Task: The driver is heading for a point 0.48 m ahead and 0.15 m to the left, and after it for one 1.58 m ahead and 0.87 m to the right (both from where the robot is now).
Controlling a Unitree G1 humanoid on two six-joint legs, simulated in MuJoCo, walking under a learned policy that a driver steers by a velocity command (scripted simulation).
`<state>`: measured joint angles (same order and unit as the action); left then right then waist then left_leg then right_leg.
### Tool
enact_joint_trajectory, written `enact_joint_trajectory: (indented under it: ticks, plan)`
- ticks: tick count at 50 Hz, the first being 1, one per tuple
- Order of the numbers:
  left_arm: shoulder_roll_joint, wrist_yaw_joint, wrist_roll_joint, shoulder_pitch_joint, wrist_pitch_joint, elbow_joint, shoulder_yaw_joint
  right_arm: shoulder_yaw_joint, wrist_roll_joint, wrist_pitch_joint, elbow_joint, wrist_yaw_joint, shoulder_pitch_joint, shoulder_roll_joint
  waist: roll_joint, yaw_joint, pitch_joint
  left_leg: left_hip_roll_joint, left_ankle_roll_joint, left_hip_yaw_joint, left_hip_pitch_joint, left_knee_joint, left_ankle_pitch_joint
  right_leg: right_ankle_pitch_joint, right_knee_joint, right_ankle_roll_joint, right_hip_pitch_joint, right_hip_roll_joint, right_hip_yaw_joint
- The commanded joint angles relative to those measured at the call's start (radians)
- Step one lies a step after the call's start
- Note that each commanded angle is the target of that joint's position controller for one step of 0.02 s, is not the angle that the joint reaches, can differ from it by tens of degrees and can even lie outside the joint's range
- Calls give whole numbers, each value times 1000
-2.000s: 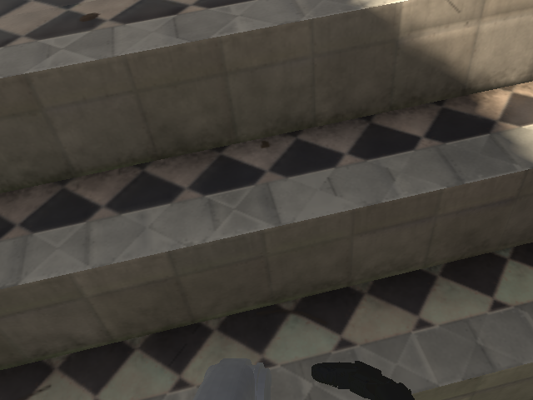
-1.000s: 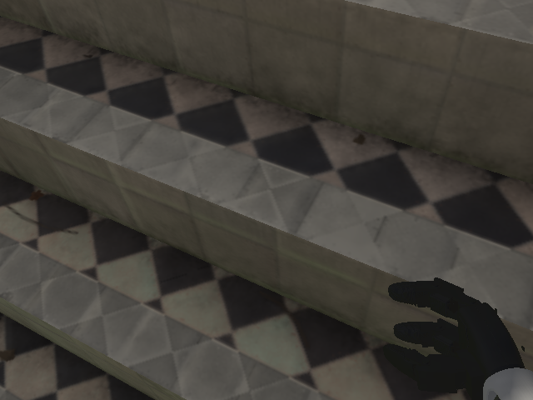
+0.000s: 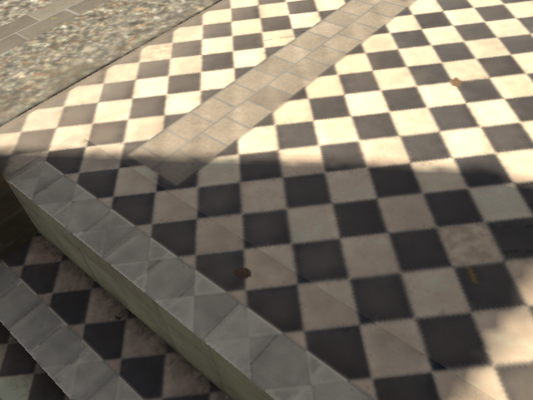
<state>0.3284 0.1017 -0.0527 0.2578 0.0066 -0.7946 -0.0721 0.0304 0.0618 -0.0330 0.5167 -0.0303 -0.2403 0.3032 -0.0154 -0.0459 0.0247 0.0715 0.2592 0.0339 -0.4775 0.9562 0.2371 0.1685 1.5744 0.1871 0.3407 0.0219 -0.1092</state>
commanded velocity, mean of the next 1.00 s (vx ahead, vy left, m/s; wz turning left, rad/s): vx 1.00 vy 0.00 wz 0.61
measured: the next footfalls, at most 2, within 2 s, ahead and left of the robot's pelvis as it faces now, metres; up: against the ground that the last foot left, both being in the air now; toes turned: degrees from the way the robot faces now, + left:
left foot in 0.02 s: +0.05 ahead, +0.17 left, +0.03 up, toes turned -3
right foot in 0.18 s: -0.03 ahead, -0.13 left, +0.22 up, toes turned +7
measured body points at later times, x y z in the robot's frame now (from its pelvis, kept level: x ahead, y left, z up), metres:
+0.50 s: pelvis +0.04 -0.03 +0.12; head +0.05 -0.01 +0.57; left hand +0.27 +0.21 +0.08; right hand +0.16 -0.31 +0.03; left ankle +0.01 +0.11 -0.53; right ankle -0.07 -0.13 -0.54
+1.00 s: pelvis -0.11 +0.17 -0.05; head -0.14 +0.18 +0.40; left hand +0.05 +0.38 -0.13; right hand -0.02 -0.03 -0.18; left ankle -0.01 +0.15 -0.76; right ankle -0.11 +0.06 -0.72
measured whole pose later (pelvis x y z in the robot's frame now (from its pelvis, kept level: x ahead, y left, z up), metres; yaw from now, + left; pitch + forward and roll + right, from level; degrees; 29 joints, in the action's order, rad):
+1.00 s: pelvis -0.11 +0.17 -0.05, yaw +28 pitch +0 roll +1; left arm 0.01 0.01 0.03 0.00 -0.03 -0.70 0.06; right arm 0.01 -0.04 0.01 0.78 0.14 -0.50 0.10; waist 0.07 -0.09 -0.06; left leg 0.36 -0.29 0.03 -0.28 0.30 -0.11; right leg 0.47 1.04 -0.02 0.39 0.01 -0.01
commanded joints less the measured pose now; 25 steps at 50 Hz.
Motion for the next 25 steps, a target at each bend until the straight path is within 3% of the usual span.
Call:
enact_joint_trajectory:
  ticks: [1,2,3,4,5,6,7,8,9,10,11,12,13,14,15,16,17,18,19,20,21,23,24,25]
  plan:
    - [-138,-57,-28,-606,104,698,106,-131,23,-74,265,-23,-257,-264,-555,57,391,-117,-32,-29,211,-884,396,1284,1267,-107,802,128,61]
    - [-299,-95,64,-714,118,782,167,-148,45,-88,285,-39,-248,-249,-243,123,210,-242,-64,226,467,-468,914,1358,1517,-120,1117,133,108]
    - [-309,-73,137,-841,122,813,201,-61,-11,-87,325,-36,-631,-122,-35,-149,-114,-339,20,471,919,-396,1218,1274,1441,-82,1186,70,112]
    - [-220,-54,143,-725,114,778,190,0,-46,-79,321,4,-669,27,23,-186,-299,-369,35,594,1245,-259,1087,1286,1271,-54,1277,-21,238]
    - [-247,-62,135,-716,117,776,197,10,-62,-58,324,51,-616,48,141,-142,-396,-352,48,695,1336,-258,981,1251,1025,-57,1262,-64,330]
    - [-253,-83,133,-674,113,731,200,31,-105,-47,275,99,-442,62,227,-77,-483,-258,-17,736,1137,-326,734,1131,596,-54,974,-91,379]
    - [-307,-99,147,-680,92,729,225,42,-150,-29,231,118,-223,44,299,29,-481,-178,-74,667,824,-440,761,1151,-153,-49,521,-52,287]
    - [-312,-112,145,-543,96,660,209,56,-223,-4,223,162,-109,39,164,135,-389,-178,-160,738,328,-384,583,1439,-939,-163,34,-115,487]
    - [-301,-101,105,-383,90,486,156,69,-237,45,231,183,-130,7,390,170,-300,-42,-299,608,-97,-116,-8,777,-1364,-240,-480,-218,586]
    - [-202,-122,107,-305,56,350,129,74,-190,20,194,130,-191,23,753,85,-425,73,-396,458,-399,101,-632,-579,-732,-247,-713,-331,369]
    - [-44,-118,125,-271,54,335,64,114,-216,-12,152,92,-280,143,977,83,-715,37,-454,354,-255,363,-661,-842,-648,-403,-557,-549,504]
    - [-78,-134,125,-447,50,368,89,133,-214,-5,104,70,-272,179,830,-9,-595,1,-460,222,-330,664,-635,-536,-655,-391,-465,-471,455]
    - [-212,-146,93,-500,25,390,129,105,-202,16,95,68,-230,79,694,-25,-299,15,-439,163,-415,680,-512,-289,-636,-308,-239,-336,293]
    - [-284,-143,78,-488,10,401,151,61,-146,45,131,73,-209,-35,571,-4,-126,15,-408,150,-419,614,-448,-168,-712,-252,-83,-269,190]
    - [-235,-141,78,-513,-16,352,130,68,-120,51,128,65,-258,-19,496,-101,-6,6,-384,116,-443,601,-408,-152,-712,-239,20,-242,101]
    - [-257,-121,93,-530,-32,360,130,54,-91,44,144,62,-264,-34,401,-112,57,18,-359,72,-381,555,-361,-146,-749,-189,113,-218,28]
    - [-247,-125,120,-579,-30,365,132,64,-96,46,151,60,-310,-31,377,-144,88,43,-360,8,-316,474,-387,-161,-802,-192,169,-184,-58]
    - [-257,-122,112,-597,-25,358,126,66,-78,53,150,60,-347,-30,308,-163,45,46,-360,-29,-268,437,-351,-242,-798,-181,133,-187,-94]
    - [-239,-107,84,-567,-17,338,118,56,-56,59,122,74,-352,-39,270,-153,-38,13,-359,-59,-219,420,-284,-291,-764,-171,72,-221,-79]
    - [-223,-97,56,-527,4,327,111,57,-50,67,113,82,-335,-26,226,-136,-82,-35,-354,-21,-248,404,-224,-293,-743,-161,7,-270,-21]
    - [-196,-92,37,-505,21,321,95,57,-33,75,94,77,-334,-2,174,-132,-133,-70,-333,3,-247,341,-216,-284,-715,-156,-75,-302,9]
    - [-140,-87,17,-477,40,304,65,36,-14,91,61,73,-324,-12,86,-131,-182,-126,-285,-29,-189,170,-216,-320,-688,-148,-166,-338,1]
    - [-118,-91,13,-463,49,297,55,29,-17,94,48,59,-324,-19,63,-130,-199,-168,-242,-27,-160,2,-173,-342,-650,-138,-230,-334,-18]
    - [-112,-94,15,-422,57,296,44,26,0,89,83,58,-293,-13,4,-95,-249,-185,-216,-76,-14,-103,-114,-363,-635,-139,-277,-344,-46]
Velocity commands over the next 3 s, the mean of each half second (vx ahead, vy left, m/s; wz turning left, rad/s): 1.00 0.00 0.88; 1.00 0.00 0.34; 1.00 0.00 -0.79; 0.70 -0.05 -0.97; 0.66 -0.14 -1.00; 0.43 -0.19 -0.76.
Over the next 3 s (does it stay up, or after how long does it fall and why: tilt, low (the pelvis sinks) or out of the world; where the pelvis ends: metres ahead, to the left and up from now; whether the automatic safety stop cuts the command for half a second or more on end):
stays up -1.71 1.41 -2.27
